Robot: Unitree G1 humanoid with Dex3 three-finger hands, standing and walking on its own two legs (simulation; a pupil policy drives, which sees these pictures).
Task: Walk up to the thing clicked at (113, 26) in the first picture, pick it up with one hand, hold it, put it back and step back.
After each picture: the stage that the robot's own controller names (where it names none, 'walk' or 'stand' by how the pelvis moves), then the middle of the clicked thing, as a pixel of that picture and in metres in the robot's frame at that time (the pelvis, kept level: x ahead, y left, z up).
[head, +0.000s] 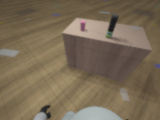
stand; (111, 27) +0.94 -0.22 +0.09
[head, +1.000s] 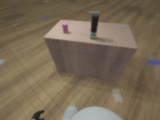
walk; (94, 27) +0.86 +0.02 +0.12
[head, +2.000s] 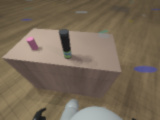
stand; (66, 45) +0.52 +0.23 +0.10
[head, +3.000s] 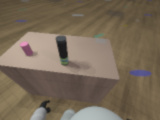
stand; (63, 52) +0.47 +0.22 +0.09
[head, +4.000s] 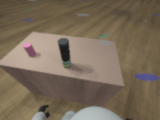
stand; (65, 54) +0.44 +0.20 +0.09
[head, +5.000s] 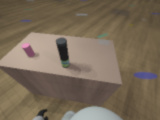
stand; (63, 54) +0.44 +0.21 +0.09
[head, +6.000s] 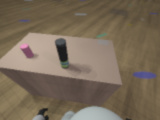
stand; (63, 55) +0.43 +0.22 +0.09
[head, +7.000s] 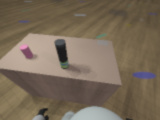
stand; (62, 55) +0.43 +0.22 +0.09
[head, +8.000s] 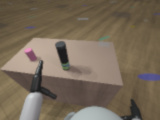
rise first; (63, 57) +0.42 +0.24 +0.09
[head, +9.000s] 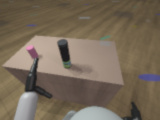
go down; (65, 55) +0.44 +0.23 +0.09
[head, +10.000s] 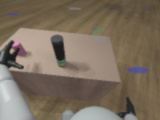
go down; (59, 53) +0.43 +0.21 +0.10
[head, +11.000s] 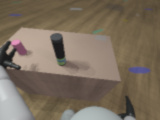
go down; (59, 51) +0.44 +0.22 +0.11
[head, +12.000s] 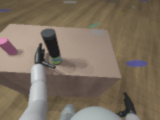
close in; (53, 49) +0.42 +0.23 +0.13
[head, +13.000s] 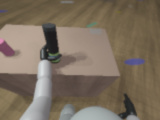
lift; (52, 45) +0.45 +0.24 +0.14
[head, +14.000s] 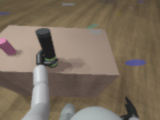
lift; (48, 50) +0.41 +0.26 +0.15
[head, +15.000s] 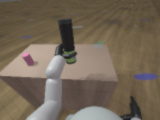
lift; (68, 43) +0.37 +0.14 +0.29
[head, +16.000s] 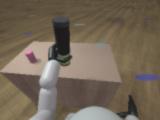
hold; (63, 45) +0.32 +0.16 +0.30
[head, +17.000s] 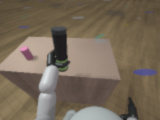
hold; (61, 51) +0.34 +0.18 +0.23
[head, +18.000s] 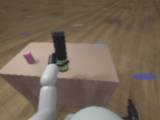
crouch; (61, 52) +0.36 +0.19 +0.22
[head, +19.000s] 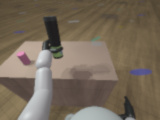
crouch; (54, 39) +0.44 +0.22 +0.27
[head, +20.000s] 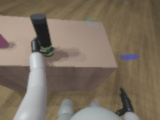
lower; (44, 38) +0.48 +0.26 +0.16
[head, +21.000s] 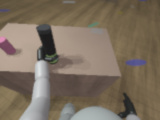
lower; (49, 47) +0.43 +0.25 +0.15
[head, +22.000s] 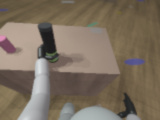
lower; (50, 45) +0.44 +0.25 +0.15
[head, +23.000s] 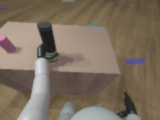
lower; (49, 45) +0.45 +0.25 +0.15
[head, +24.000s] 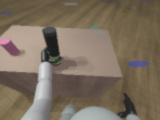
loosen; (53, 49) +0.42 +0.24 +0.14
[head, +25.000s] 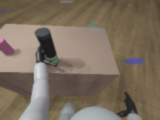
withdraw; (49, 49) +0.42 +0.24 +0.14
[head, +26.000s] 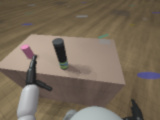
sink last; (61, 55) +0.41 +0.24 +0.12
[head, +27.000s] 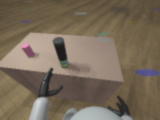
stand; (61, 54) +0.42 +0.24 +0.10
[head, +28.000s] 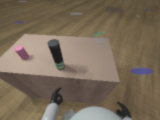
stand; (57, 56) +0.41 +0.25 +0.10
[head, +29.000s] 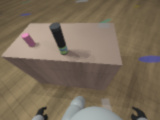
walk; (60, 41) +0.52 +0.26 +0.12
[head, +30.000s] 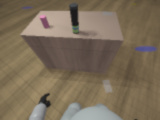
walk; (74, 20) +0.79 +0.17 +0.11
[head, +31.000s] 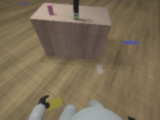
walk; (76, 8) +1.12 +0.21 +0.11
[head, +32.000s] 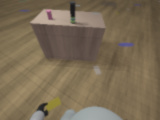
stand; (72, 13) +1.17 +0.28 +0.10
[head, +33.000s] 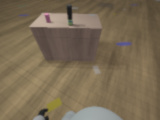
stand; (69, 15) +1.19 +0.31 +0.09
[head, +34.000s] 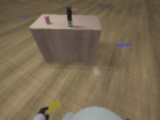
stand; (69, 17) +1.17 +0.32 +0.09
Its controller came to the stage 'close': yes
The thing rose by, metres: 0.21
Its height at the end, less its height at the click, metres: +0.00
